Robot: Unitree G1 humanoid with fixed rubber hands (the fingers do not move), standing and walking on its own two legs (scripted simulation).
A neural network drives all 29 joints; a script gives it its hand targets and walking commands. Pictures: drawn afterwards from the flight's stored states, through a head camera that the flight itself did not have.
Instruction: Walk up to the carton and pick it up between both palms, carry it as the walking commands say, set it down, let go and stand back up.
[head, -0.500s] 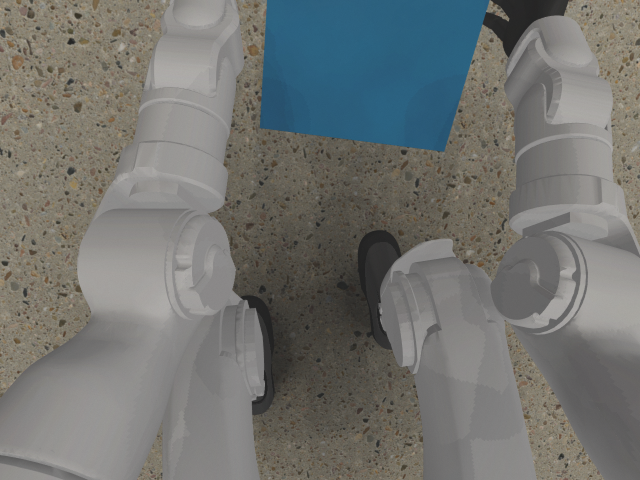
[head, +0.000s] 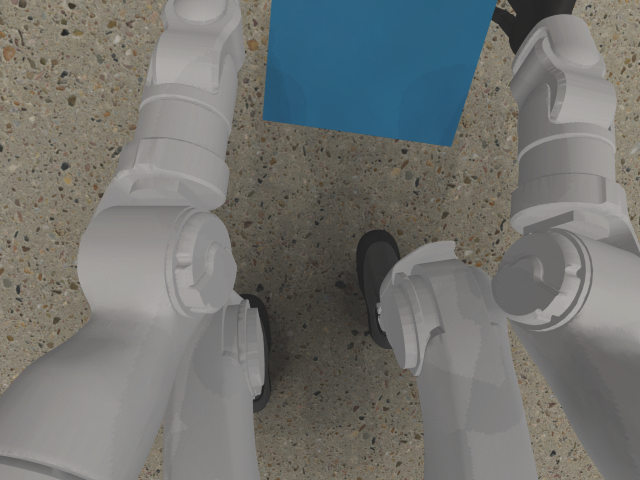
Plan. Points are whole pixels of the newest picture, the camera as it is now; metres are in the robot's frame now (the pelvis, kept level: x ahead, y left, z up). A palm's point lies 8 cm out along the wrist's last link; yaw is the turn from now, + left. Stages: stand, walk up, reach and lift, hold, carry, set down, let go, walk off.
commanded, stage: set down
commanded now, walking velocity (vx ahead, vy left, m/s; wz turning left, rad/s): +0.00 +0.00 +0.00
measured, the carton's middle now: (365, 8) +0.56 -0.14 -0.24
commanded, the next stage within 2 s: none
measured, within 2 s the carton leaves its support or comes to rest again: rests again in 0.88 s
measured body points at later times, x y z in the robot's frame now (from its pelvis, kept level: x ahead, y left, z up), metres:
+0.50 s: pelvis +0.01 +0.00 +0.00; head +0.37 -0.02 +0.25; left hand +0.60 +0.01 -0.16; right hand +0.52 -0.28 -0.15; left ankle +0.07 +0.11 -0.36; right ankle +0.14 -0.14 -0.36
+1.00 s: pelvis -0.02 -0.01 -0.01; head +0.36 -0.02 +0.22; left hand +0.56 +0.03 -0.21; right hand +0.47 -0.30 -0.20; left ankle +0.07 +0.11 -0.36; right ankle +0.14 -0.14 -0.36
